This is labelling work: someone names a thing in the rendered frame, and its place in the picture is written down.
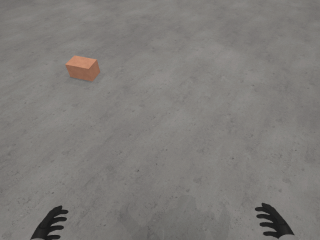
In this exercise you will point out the robot left hand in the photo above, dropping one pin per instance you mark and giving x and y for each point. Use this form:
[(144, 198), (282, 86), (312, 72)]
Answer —
[(44, 228)]

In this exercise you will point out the carton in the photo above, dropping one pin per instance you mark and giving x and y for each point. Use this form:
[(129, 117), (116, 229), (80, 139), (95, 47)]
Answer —
[(83, 68)]

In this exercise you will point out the robot right hand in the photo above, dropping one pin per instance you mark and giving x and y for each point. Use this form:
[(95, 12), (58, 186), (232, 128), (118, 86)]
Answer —
[(279, 224)]

